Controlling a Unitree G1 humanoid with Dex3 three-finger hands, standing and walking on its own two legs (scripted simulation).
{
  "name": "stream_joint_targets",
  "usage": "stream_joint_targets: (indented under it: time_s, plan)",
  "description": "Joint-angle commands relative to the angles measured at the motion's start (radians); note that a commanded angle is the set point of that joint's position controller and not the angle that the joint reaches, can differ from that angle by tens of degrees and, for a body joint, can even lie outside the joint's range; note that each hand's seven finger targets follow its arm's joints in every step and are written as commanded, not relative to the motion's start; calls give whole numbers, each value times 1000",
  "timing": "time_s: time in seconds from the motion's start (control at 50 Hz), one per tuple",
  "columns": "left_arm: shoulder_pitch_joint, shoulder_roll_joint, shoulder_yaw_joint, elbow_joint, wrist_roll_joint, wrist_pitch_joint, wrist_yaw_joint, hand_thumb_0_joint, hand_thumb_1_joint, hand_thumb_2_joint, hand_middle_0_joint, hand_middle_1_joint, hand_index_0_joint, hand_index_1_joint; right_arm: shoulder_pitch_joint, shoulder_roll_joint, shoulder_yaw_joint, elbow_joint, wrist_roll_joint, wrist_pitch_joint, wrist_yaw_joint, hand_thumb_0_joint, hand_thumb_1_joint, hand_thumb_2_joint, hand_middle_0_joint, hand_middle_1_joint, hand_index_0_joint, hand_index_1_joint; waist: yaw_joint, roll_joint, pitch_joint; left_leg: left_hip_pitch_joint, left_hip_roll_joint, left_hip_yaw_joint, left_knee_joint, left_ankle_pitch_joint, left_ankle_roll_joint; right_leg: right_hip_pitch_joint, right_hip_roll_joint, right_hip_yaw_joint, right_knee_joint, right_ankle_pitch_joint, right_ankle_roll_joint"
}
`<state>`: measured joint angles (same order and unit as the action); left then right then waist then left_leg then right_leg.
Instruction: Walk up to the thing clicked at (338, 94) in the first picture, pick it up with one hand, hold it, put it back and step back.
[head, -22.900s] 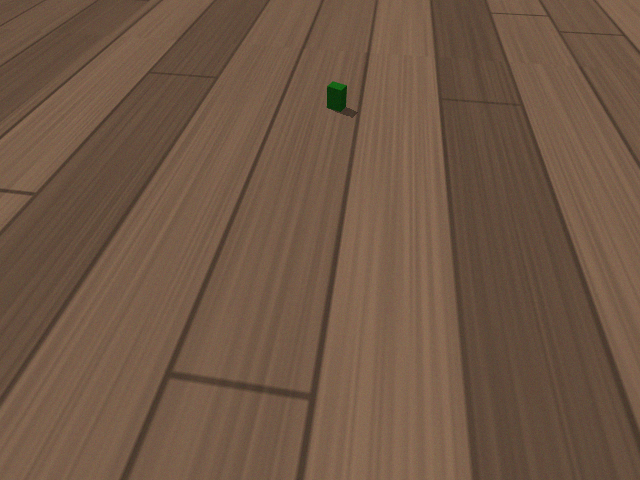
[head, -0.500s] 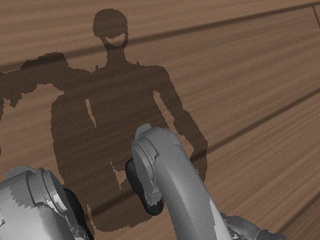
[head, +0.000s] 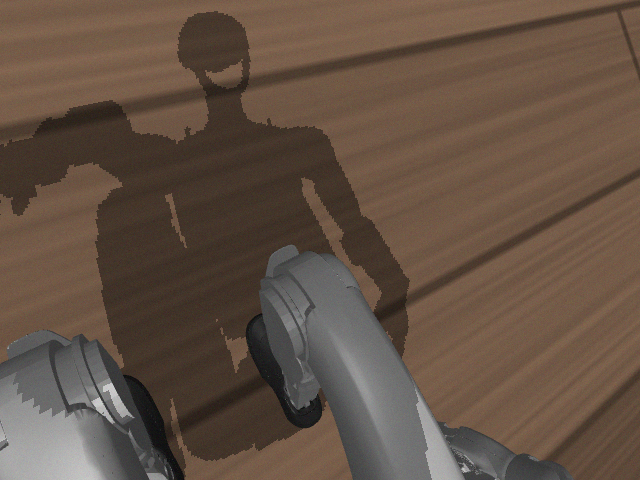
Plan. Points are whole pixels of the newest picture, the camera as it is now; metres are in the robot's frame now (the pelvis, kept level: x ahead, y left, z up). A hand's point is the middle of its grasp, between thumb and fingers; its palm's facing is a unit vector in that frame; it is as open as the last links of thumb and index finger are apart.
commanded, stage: close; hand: left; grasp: from above
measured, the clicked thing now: out of the picture +0.43 +0.32 -0.26
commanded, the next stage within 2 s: settle in 0.98 s
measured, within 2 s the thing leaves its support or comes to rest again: leaves its support in 1.80 s
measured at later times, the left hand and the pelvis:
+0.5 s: hand out of the picture +0.43 +0.31 -0.21, palm faces -0.03 -0.45 -0.89, open 13.0 cm; pelvis +0.00 +0.00 +0.00, yaw +0 degrees
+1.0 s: hand out of the picture +0.43 +0.31 -0.21, palm faces -0.04 -0.47 -0.88, open 12.0 cm; pelvis +0.00 +0.00 +0.00, yaw +0 degrees
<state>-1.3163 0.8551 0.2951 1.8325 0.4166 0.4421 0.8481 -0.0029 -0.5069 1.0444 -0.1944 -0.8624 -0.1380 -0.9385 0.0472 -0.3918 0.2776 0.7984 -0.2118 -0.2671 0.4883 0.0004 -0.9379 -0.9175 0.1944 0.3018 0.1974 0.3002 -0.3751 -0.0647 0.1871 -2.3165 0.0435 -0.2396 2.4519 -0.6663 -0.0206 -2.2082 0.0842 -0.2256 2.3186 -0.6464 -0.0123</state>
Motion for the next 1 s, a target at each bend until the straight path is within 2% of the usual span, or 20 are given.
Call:
stream_joint_targets:
  time_s: [0.0, 0.06, 0.08, 0.1, 0.14, 0.16, 0.22, 0.3, 0.36, 0.38, 0.42, 0.48, 0.54, 0.64, 0.7, 0.76, 0.8, 0.84, 0.9, 0.98]
  plan:
    - [-217, 87, 3, -54, 7, -17, 8, 0, -456, 1052, -218, -849, -149, -923, 215, -319, -67, 27, 9, -2, 4, 0, -924, -913, 199, 301, 199, 301, -92, 304, -622, 376, 0, 30, -201, 80, 46, 375, 33, -14, -262, 197, 18]
    - [-222, 100, 9, -52, 5, -22, 13, 0, -402, 1090, -263, -862, -191, -939, 212, -318, -68, 33, 7, -1, 0, 0, -927, -914, 199, 301, 199, 301, -89, 303, -635, 373, -3, 42, -203, 77, 43, 394, 36, -16, -268, 184, 20]
    - [-221, 88, 5, -54, 3, -21, 7, 0, -326, 1030, -294, -847, -235, -910, 223, -314, -65, 29, 3, -3, 2, 0, -916, -908, 200, 301, 200, 301, -96, 301, -639, 377, -6, 46, -202, 91, 44, 408, 36, -11, -268, 198, 22]
    - [-227, 101, 9, -48, 3, -19, 12, 0, -315, 988, -307, -796, -246, -861, 211, -322, -68, 36, 6, -4, 1, 0, -914, -908, 200, 301, 200, 301, -91, 299, -624, 367, -2, 38, -198, 71, 46, 383, 36, -13, -271, 177, 20]
    - [-226, 88, 3, -64, -3, -20, 10, 0, -295, 964, -311, -794, -257, -853, 207, -316, -68, 34, 1, -7, 2, 0, -914, -907, 200, 301, 200, 301, -99, 303, -622, 378, -6, 41, -204, 74, 43, 395, 33, -13, -270, 180, 23]
    - [-224, 95, 15, -49, 0, -18, 16, 0, -303, 971, -322, -776, -261, -842, 224, -324, -67, 29, 2, -4, 2, 0, -916, -908, 200, 301, 200, 301, -102, 296, -626, 384, -1, 31, -203, 81, 45, 387, 34, -13, -276, 193, 22]
    - [-231, 86, 11, -50, -12, -19, 21, 0, -245, 972, -367, -764, -305, -831, 210, -325, -67, 36, 2, -5, 3, 0, -914, -908, 200, 301, 200, 301, -103, 315, -613, 405, -1, 26, -214, 68, 38, 373, 32, -23, -263, 185, 19]
    - [-235, 91, 16, -52, -4, -15, 34, 0, -231, 947, -381, -736, -318, -804, 213, -330, -67, 39, 4, -7, 5, 0, -912, -907, 200, 301, 200, 301, -107, 338, -601, 437, 4, 7, -226, 59, 37, 336, 28, -29, -259, 186, 13]
    - [-243, 79, 16, -53, -23, -13, 36, 0, -190, 925, -412, -717, -350, -785, 206, -333, -64, 35, 1, -6, 7, 0, -913, -907, 200, 300, 200, 300, -113, 330, -600, 424, 3, 12, -217, 74, 38, 351, 29, -24, -264, 201, 16]
    - [-241, 84, 15, -60, -28, -14, 36, 0, -179, 962, -422, -739, -358, -808, 209, -334, -62, 36, -3, -5, 8, 0, -914, -907, 200, 301, 200, 301, -119, 320, -610, 408, -5, 26, -212, 87, 40, 387, 29, -18, -270, 207, 22]
    - [-249, 93, 22, -49, -30, -10, 40, 0, -167, 940, -436, -707, -370, -778, 207, -335, -63, 41, 3, -3, 8, 0, -915, -908, 200, 301, 200, 301, -114, 326, -599, 406, 0, 17, -212, 66, 41, 356, 28, -21, -270, 188, 18]
    - [-256, 85, 13, -56, -40, -13, 30, 0, -136, 946, -460, -707, -393, -779, 209, -331, -57, 32, -3, -3, 7, 0, -914, -908, 200, 300, 200, 300, -123, 303, -618, 384, -6, 30, -204, 83, 43, 395, 31, -14, -280, 191, 24]
    - [-255, 104, 17, -45, -32, -10, 25, 0, -92, 921, -506, -657, -435, -734, 210, -336, -57, 33, 3, -2, 4, 0, -913, -908, 200, 300, 200, 300, -118, 317, -620, 391, 0, 25, -204, 76, 44, 372, 33, -12, -282, 188, 21]
    - [-254, 93, 0, -47, -20, -13, 14, 0, -50, 935, -525, -678, -458, -750, 203, -331, -59, 43, 2, 0, 0, 0, -911, -906, 200, 300, 200, 300, -115, 327, -618, 388, -6, 34, -216, 71, 41, 389, 35, -18, -275, 177, 19]
    - [-263, 83, -11, -51, -12, -12, 9, 0, -37, 878, -528, -642, -467, -708, 194, -324, -59, 46, 1, 0, -3, 0, -910, -905, 200, 300, 200, 300, -120, 327, -611, 396, -7, 29, -218, 64, 40, 373, 32, -21, -277, 169, 19]
    - [-264, 77, -18, -53, -11, -13, 6, 0, -40, 885, -530, -648, -468, -715, 195, -329, -63, 49, -1, -1, -3, 0, -912, -906, 200, 301, 200, 301, -119, 331, -618, 400, -5, 31, -221, 73, 39, 384, 34, -21, -274, 183, 19]
    - [-258, 86, -14, -41, 9, -11, 10, 0, -26, 893, -546, -639, -481, -709, 208, -328, -63, 51, 2, -3, -1, 0, -910, -905, 200, 300, 200, 300, -119, 327, -611, 399, -5, 24, -221, 65, 42, 373, 32, -20, -281, 174, 17]
    - [-260, 69, -22, -57, 6, -10, 6, 0, -1, 903, -570, -623, -501, -697, 188, -322, -66, 54, 0, -3, -2, 0, -908, -905, 200, 300, 200, 300, -116, 346, -608, 437, -2, 16, -234, 50, 34, 340, 29, -31, -269, 161, 13]
    - [-265, 69, -26, -62, 11, -10, 4, 0, -6, 843, -554, -610, -494, -675, 194, -326, -69, 58, -3, -7, 0, 0, -907, -904, 200, 300, 200, 300, -121, 331, -601, 417, -5, 21, -228, 62, 39, 355, 27, -23, -277, 171, 17]
    - [-252, 77, -26, -64, 19, -10, 2, 0, 65, 880, -632, -582, -560, -659, 198, -326, -67, 56, -1, -8, 0, 0, -907, -904, 200, 300, 200, 300, -119, 330, -618, 430, -2, 25, -227, 73, 38, 364, 29, -20, -277, 188, 19]
